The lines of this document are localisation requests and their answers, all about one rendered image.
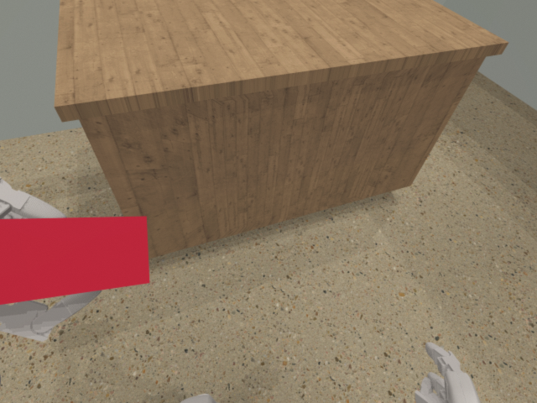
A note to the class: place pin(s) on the robot right hand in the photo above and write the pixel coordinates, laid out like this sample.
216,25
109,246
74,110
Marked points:
456,387

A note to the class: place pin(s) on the sponge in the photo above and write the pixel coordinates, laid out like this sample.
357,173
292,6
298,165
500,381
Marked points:
48,257

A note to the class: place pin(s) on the table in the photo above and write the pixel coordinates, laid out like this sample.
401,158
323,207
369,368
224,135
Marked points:
217,117

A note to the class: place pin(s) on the robot left hand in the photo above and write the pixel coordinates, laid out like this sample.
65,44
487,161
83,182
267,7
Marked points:
32,319

